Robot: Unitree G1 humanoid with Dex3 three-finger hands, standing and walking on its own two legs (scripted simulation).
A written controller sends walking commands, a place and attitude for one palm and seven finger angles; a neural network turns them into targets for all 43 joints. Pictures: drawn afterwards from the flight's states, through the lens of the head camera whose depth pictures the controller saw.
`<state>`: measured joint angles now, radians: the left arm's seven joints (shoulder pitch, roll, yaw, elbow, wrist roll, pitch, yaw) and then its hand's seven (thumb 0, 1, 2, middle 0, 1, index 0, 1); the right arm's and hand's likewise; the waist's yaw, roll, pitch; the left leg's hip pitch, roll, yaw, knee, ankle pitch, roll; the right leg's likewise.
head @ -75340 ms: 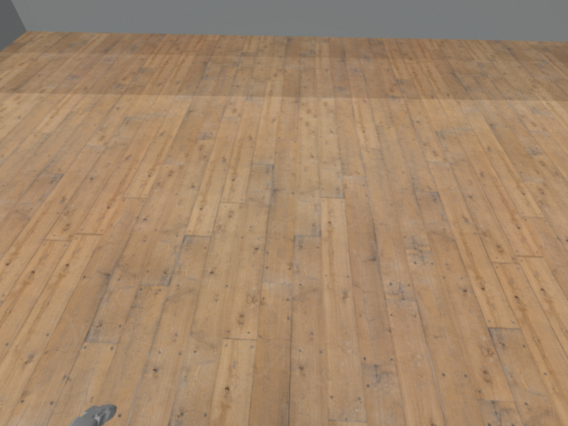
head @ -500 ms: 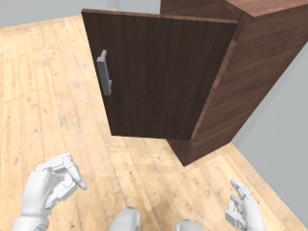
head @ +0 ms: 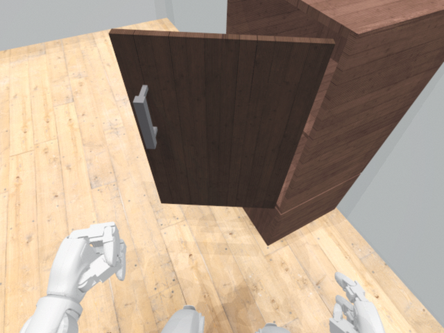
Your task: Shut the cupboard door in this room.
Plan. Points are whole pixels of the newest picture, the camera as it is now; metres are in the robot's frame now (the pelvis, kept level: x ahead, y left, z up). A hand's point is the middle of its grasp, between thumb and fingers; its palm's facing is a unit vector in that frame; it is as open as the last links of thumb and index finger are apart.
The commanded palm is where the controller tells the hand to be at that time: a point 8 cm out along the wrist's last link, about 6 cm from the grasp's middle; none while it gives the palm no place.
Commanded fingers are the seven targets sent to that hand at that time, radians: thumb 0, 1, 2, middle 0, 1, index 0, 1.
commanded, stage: raise the hand and make a fist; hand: left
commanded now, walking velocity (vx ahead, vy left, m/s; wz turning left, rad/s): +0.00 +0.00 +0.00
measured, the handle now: (148, 118) +0.52 +0.20 +0.07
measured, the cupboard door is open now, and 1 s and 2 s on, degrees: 59 59 59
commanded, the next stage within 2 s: bring the fist close to the handle in 0.22 s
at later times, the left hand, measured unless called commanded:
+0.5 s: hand (119, 242) +0.25 +0.18 +0.06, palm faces +0.04 -1.00 -0.05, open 3.1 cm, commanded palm +0.24 +0.23 +0.06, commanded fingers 0.00 0.90 0.90 -1.30 -1.50 -1.30 -1.50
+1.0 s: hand (145, 192) +0.34 +0.17 +0.06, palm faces -0.02 -1.00 -0.02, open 3.1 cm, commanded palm +0.33 +0.22 +0.06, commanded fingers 0.00 0.90 0.90 -1.30 -1.50 -1.30 -1.50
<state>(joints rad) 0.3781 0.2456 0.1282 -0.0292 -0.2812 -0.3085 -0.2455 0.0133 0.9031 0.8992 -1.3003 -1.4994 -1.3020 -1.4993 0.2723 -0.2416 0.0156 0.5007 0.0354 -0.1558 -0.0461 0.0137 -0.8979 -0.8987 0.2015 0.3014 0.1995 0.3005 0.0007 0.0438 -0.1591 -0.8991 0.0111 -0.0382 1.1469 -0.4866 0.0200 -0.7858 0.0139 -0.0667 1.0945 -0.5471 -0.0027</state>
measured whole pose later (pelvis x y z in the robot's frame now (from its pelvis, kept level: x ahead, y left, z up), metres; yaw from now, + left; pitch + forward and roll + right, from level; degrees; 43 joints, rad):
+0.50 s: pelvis +0.00 -0.01 -0.01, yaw +0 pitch +14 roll -3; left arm 0.25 0.25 0.15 0.04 -0.27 -0.40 -0.20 0.02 0.90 0.90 -1.31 -1.50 -1.31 -1.50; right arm 0.23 -0.24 0.02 0.52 0.03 -0.15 -0.05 0.01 -0.90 -0.90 0.20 0.30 0.20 0.30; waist 0.01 0.04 -0.15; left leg -0.93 0.02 -0.05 1.17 -0.49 0.00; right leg -0.82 0.02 -0.07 1.14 -0.56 -0.02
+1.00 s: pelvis -0.01 +0.00 +0.00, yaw -1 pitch +15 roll -2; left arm -0.19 0.26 0.16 0.45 -0.22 -0.35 -0.18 0.02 0.90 0.90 -1.30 -1.50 -1.30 -1.50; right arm 0.27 -0.26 0.01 0.59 0.03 -0.10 -0.04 0.01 -0.90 -0.90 0.20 0.30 0.20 0.30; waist -0.04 0.03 -0.14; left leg -0.91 0.02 -0.01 1.11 -0.46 0.02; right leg -0.82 0.02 -0.04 1.08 -0.52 0.00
